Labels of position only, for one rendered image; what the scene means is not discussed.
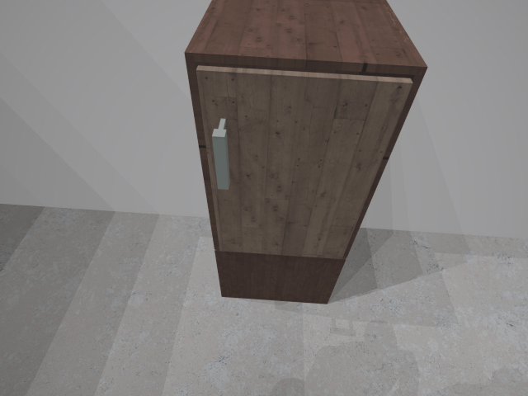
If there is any handle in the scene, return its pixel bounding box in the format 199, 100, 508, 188
212, 119, 230, 190

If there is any cupboard door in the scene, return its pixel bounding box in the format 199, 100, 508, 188
196, 65, 413, 259

